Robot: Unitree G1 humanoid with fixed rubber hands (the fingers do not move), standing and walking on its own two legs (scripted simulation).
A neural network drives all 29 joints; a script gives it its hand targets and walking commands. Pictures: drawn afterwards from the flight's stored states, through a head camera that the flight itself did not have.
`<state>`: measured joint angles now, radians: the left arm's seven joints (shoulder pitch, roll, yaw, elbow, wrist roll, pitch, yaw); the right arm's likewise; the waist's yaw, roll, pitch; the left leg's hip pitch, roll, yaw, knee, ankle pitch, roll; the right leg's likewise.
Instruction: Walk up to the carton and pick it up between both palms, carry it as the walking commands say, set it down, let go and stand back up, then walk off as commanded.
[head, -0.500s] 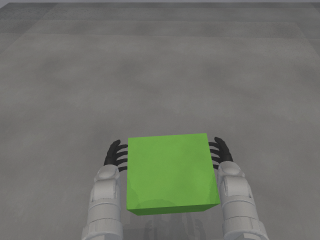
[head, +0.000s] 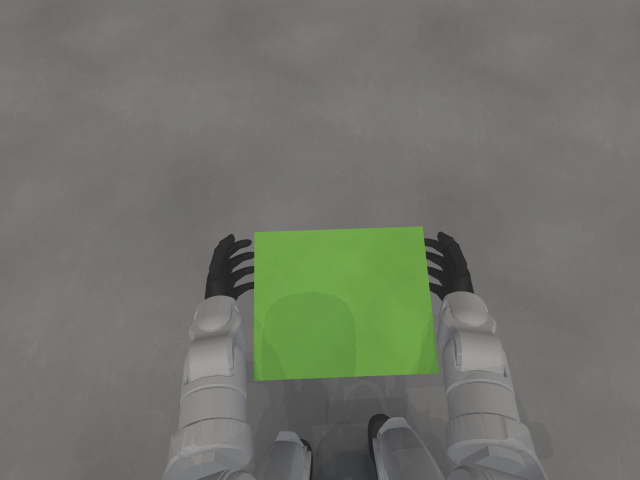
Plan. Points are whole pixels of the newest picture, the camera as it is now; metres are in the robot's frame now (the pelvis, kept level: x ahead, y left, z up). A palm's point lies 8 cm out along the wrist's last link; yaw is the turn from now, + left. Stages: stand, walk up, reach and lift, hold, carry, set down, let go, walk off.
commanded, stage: set down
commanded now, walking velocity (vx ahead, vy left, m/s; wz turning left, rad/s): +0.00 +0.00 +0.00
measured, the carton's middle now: (337, 306) +0.36 +0.00 -0.14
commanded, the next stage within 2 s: none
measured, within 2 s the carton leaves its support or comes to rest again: neither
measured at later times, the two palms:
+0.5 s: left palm (239, 295) +0.39 +0.15 -0.14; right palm (434, 291) +0.39 -0.15 -0.15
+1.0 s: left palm (248, 299) +0.41 +0.15 -0.23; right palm (416, 294) +0.41 -0.15 -0.24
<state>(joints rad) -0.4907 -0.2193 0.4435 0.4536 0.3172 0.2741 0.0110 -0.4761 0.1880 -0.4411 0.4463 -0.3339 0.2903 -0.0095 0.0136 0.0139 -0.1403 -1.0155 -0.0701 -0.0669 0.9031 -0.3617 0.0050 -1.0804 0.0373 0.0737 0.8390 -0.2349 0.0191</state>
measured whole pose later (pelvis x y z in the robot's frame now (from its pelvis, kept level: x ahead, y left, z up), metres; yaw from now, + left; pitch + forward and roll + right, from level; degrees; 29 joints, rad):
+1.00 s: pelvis -0.03 -0.01 -0.15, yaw +2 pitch +44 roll +1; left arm -0.82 -0.06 0.44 0.66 0.18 0.22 0.08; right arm -0.79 0.07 -0.39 0.64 -0.20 0.25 -0.15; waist 0.02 0.00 -0.26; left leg -1.78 -0.12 -0.07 1.57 -0.56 -0.04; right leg -1.86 0.09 0.08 1.51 -0.42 0.03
